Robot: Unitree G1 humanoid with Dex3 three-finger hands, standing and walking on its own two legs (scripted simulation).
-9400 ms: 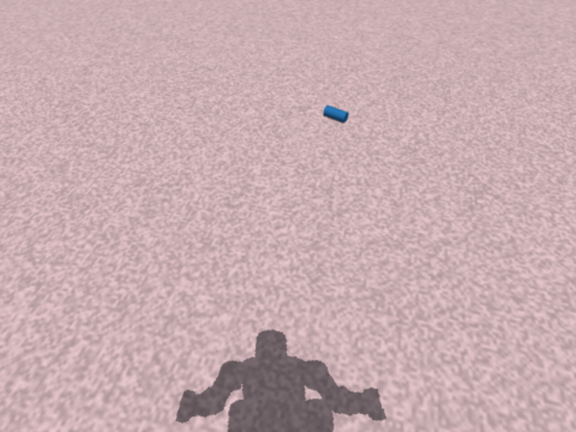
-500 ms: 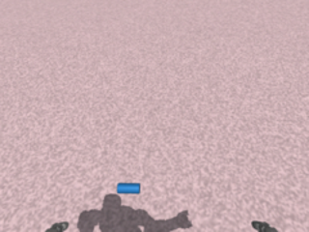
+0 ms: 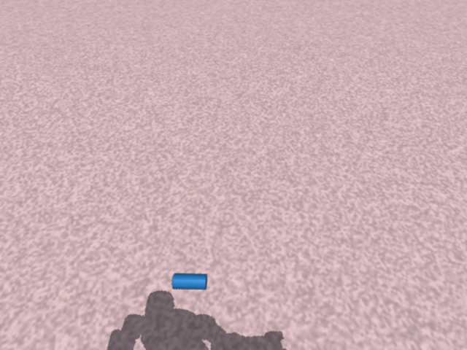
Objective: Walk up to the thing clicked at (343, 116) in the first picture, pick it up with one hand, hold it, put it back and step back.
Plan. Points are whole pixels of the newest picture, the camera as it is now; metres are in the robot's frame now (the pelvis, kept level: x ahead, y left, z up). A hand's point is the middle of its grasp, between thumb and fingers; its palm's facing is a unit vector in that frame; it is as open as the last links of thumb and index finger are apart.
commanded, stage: stand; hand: left
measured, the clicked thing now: (190, 281) +0.50 +0.19 -0.75
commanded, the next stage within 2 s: walk up in 1.72 s
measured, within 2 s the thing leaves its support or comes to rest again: neither
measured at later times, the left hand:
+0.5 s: hand out of the picture +0.09 +0.26 -0.15, palm faces -0.02 -0.94 -0.35, open 7.3 cm
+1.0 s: hand out of the picture +0.10 +0.26 -0.15, palm faces -0.02 -0.94 -0.35, open 7.3 cm
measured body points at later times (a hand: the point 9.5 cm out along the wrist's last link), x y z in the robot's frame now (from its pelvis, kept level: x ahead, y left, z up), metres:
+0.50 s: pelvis +0.01 +0.01 +0.00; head +0.03 +0.00 +0.45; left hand +0.09 +0.31 -0.13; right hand +0.10 -0.29 -0.13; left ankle +0.01 +0.15 -0.75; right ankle +0.02 -0.12 -0.75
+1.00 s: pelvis +0.02 +0.00 +0.00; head +0.03 +0.00 +0.45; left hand +0.10 +0.31 -0.13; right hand +0.10 -0.30 -0.13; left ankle +0.01 +0.15 -0.75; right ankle +0.02 -0.12 -0.75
